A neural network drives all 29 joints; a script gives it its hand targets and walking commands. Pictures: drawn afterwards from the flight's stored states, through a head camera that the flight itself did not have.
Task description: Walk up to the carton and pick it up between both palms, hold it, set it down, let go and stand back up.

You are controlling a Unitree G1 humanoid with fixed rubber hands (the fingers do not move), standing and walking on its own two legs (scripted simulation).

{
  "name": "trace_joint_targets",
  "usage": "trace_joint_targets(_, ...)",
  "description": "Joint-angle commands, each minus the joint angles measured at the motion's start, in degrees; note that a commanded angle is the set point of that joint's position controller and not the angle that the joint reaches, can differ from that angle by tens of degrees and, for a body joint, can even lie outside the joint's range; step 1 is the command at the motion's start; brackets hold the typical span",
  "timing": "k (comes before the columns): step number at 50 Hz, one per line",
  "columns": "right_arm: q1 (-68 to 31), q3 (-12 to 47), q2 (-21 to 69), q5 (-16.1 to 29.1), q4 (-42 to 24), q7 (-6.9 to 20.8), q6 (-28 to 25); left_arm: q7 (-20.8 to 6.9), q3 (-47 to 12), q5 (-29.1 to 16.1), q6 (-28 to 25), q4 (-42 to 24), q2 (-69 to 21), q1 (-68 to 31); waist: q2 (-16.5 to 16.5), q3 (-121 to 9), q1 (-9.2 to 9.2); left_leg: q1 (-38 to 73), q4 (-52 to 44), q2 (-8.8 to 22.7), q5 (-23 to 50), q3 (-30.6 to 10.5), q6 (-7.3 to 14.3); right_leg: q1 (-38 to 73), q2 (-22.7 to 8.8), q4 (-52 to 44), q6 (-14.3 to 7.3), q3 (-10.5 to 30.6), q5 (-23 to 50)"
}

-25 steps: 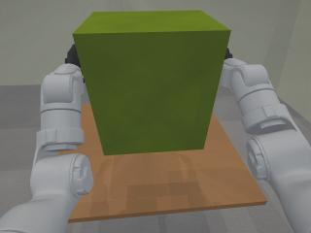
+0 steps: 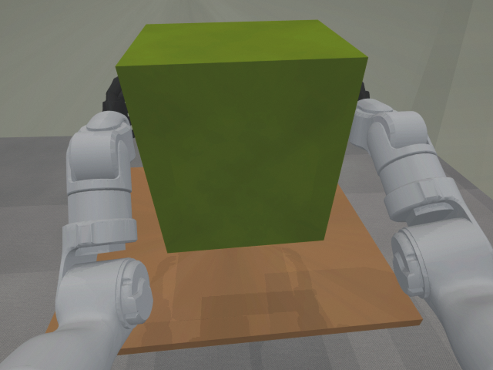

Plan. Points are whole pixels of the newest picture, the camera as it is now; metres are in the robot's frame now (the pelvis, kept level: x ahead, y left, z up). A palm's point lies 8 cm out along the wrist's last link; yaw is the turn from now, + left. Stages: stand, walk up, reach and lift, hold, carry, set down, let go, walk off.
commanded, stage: hold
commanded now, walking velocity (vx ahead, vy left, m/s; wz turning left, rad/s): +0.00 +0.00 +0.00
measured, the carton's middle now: (240, 139) +0.37 +0.00 +0.26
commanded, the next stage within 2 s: none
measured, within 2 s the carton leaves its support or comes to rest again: neither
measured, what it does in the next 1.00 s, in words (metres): stands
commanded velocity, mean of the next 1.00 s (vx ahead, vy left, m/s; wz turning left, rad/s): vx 0.00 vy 0.00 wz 0.00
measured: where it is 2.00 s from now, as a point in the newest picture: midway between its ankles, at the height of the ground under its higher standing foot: outside the picture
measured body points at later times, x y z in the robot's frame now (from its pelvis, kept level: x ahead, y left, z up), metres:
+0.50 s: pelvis +0.00 +0.00 +0.00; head -0.09 +0.01 +0.44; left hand +0.38 +0.18 +0.30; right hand +0.39 -0.17 +0.31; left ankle +0.03 +0.11 -0.75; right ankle +0.00 -0.10 -0.75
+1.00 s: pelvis +0.00 +0.00 +0.00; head -0.09 +0.02 +0.44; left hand +0.37 +0.18 +0.30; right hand +0.38 -0.17 +0.31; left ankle +0.03 +0.11 -0.75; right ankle +0.00 -0.10 -0.75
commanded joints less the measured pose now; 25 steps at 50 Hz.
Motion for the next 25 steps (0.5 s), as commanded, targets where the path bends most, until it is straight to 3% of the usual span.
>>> trace_joint_targets(1,-47.34,8.49,34.00,9.32,-20.96,9.15,-3.56,-10.26,-19.94,-11.42,-3.60,-6.34,-29.22,-43.01,0.45,-19.06,0.91,8.76,-1.71,-2.09,8.58,-3.49,-0.56,2.41,1.30,-1.11,2.50,4.55,9.61)
trace_joint_targets(12,-48.91,5.95,33.59,7.96,-16.73,9.20,-3.79,-11.77,-18.41,-11.08,-4.43,-0.78,-29.03,-45.01,1.03,-16.03,0.23,5.89,-2.76,-2.27,3.83,-3.22,-0.33,0.85,0.45,-2.15,2.07,5.08,5.60)
trace_joint_targets(17,-50.21,7.34,34.64,9.89,-20.34,8.94,-4.66,-10.88,-21.14,-13.22,-5.51,-4.78,-30.69,-47.01,3.22,-22.72,-0.47,8.81,-0.60,-2.38,9.68,-3.95,-1.24,2.89,0.83,-0.71,2.34,4.78,11.07)
trace_joint_targets(20,-48.80,6.52,33.33,9.81,-19.22,9.03,-4.40,-10.36,-21.46,-13.44,-5.46,-5.74,-30.79,-47.37,4.53,-21.39,-1.00,8.35,-0.98,-2.09,9.04,-4.09,-2.04,2.03,1.26,-0.78,1.91,4.39,9.13)
trace_joint_targets(25,-47.11,7.43,32.81,10.07,-18.68,9.30,-4.00,-10.36,-19.92,-12.44,-4.95,-5.53,-29.82,-44.57,2.67,-21.04,-0.06,8.26,-1.53,-2.09,9.06,-3.91,-1.46,2.95,1.23,-0.90,1.99,4.59,9.59)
